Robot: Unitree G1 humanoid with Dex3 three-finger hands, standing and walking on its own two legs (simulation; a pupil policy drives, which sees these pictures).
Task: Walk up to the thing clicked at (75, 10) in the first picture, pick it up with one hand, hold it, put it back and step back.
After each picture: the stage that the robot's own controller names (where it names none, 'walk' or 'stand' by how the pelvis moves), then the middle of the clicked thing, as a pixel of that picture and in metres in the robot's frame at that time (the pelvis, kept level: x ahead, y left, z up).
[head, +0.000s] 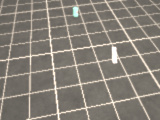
stand; (75, 11) +2.02 +0.16 -0.72
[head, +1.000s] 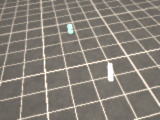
walk; (70, 28) +1.87 +0.35 -0.71
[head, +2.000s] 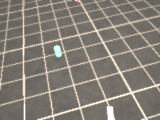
walk; (57, 51) +1.25 +0.43 -0.72
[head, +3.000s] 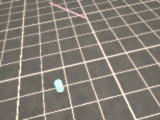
walk; (59, 85) +0.82 +0.34 -0.72
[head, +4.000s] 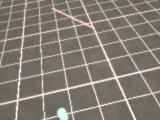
walk; (62, 115) +0.52 +0.27 -0.72
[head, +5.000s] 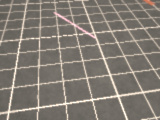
stand; out of the picture +0.39 +0.19 -0.70
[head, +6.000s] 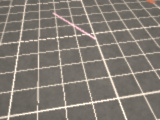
stand; out of the picture +0.36 +0.20 -0.72
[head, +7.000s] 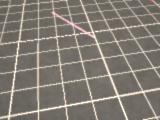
stand; out of the picture +0.36 +0.21 -0.73
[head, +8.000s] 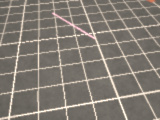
stand; out of the picture +0.35 +0.21 -0.73
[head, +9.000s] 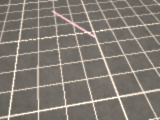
stand; out of the picture +0.35 +0.21 -0.73
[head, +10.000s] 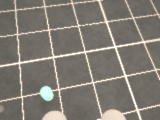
go down; (47, 93) +0.40 +0.20 -0.53
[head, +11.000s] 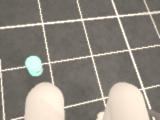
go down; (34, 66) +0.44 +0.22 -0.32
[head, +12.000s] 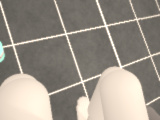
close in; out of the picture +0.42 +0.26 -0.25
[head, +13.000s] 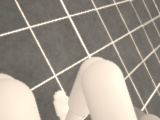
close; out of the picture +0.42 +0.28 -0.22
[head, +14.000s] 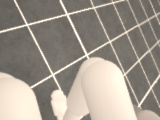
lift; out of the picture +0.41 +0.28 -0.23
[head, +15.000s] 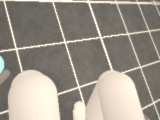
lift; out of the picture +0.34 +0.27 -0.15
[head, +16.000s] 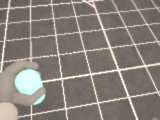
lift; (31, 88) +0.32 +0.18 +0.02
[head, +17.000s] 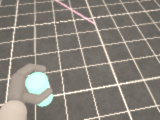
hold; (40, 90) +0.32 +0.17 +0.01
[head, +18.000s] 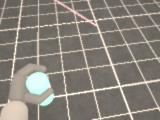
hold; (41, 89) +0.32 +0.17 +0.01
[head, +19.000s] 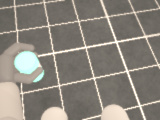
crouch; (30, 67) +0.40 +0.19 -0.06
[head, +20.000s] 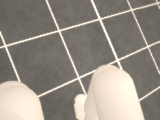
lower; out of the picture +0.44 +0.27 -0.17
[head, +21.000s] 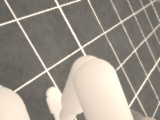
lower; out of the picture +0.43 +0.29 -0.23
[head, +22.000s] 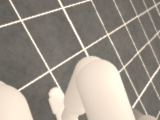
lower; out of the picture +0.43 +0.29 -0.23
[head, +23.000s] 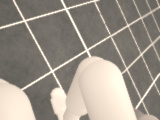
lower; out of the picture +0.43 +0.30 -0.22
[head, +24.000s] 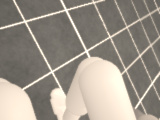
lower; out of the picture +0.43 +0.30 -0.23
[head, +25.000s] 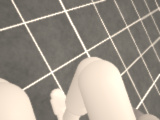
open; out of the picture +0.42 +0.27 -0.23
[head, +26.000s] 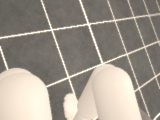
stand; out of the picture +0.42 +0.25 -0.25
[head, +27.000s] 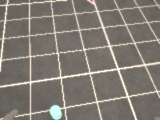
stand; (56, 112) +0.38 +0.17 -0.60
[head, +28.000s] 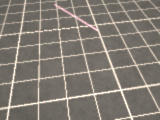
stand; out of the picture +0.38 +0.18 -0.66
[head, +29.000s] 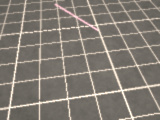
stand; out of the picture +0.37 +0.17 -0.67
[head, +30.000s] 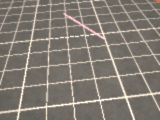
stand; out of the picture +0.40 +0.17 -0.72
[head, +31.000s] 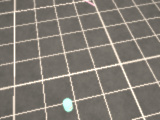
walk; (67, 105) +0.45 +0.14 -0.70
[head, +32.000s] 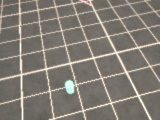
walk; (69, 87) +0.66 +0.17 -0.70
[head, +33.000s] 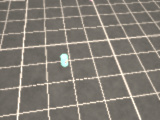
stand; (64, 60) +0.99 +0.19 -0.71
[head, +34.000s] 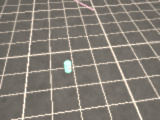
stand; (67, 66) +1.03 +0.19 -0.71
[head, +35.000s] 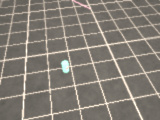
stand; (65, 66) +1.02 +0.22 -0.73
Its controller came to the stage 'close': yes
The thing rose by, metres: 0.72
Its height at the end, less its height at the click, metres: +0.00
